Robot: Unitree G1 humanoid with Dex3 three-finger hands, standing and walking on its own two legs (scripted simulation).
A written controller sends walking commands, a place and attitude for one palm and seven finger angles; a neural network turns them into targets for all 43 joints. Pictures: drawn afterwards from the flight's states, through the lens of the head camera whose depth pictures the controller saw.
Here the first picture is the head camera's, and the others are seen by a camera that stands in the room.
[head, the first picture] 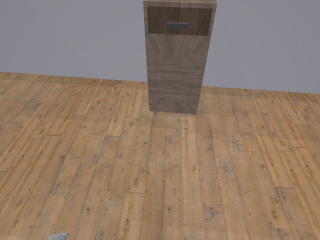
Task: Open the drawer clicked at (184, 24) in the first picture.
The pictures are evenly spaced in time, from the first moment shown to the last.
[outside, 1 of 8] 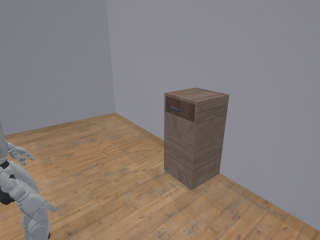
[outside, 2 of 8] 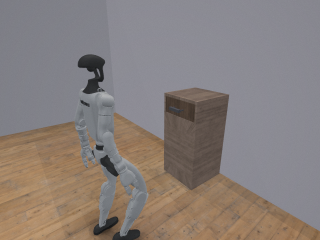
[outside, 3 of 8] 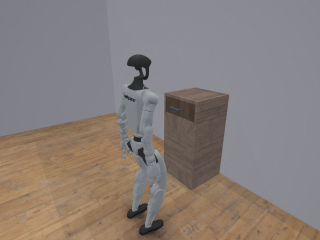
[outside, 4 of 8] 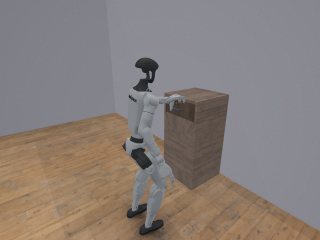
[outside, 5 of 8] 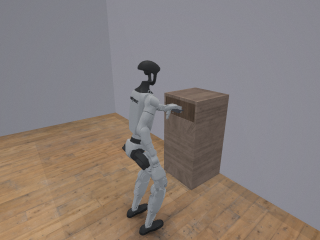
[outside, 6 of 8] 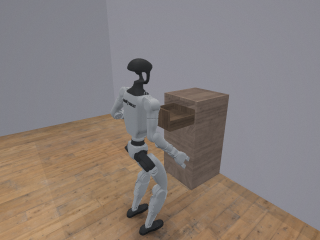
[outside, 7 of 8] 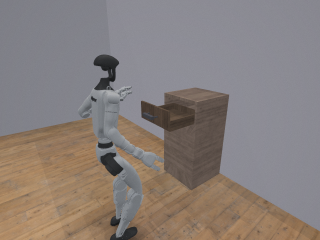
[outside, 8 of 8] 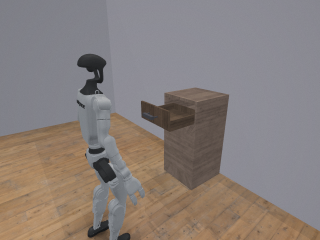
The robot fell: no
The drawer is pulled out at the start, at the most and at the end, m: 0.00 0.30 0.29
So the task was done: yes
